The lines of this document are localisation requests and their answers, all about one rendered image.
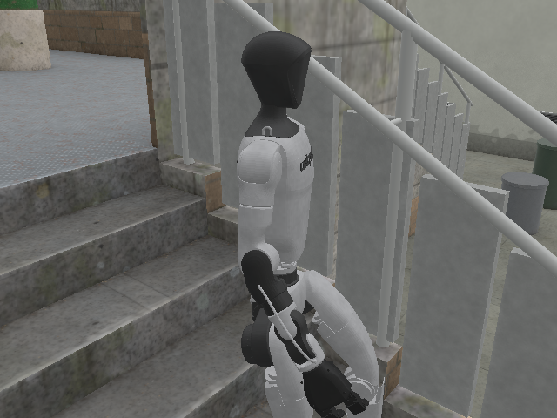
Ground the robot right upper arm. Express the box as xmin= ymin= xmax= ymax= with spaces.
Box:
xmin=237 ymin=140 xmax=282 ymax=273

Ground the right robot hand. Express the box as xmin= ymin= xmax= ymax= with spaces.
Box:
xmin=300 ymin=359 xmax=369 ymax=418

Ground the humanoid robot torso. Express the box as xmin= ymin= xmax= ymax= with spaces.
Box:
xmin=237 ymin=114 xmax=314 ymax=321

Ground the robot head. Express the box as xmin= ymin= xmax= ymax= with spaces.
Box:
xmin=241 ymin=31 xmax=312 ymax=138

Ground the right robot forearm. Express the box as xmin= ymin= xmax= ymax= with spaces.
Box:
xmin=241 ymin=250 xmax=325 ymax=372

